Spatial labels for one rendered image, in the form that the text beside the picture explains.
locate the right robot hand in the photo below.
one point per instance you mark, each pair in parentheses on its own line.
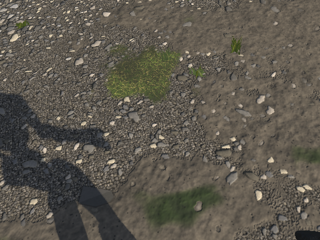
(307,235)

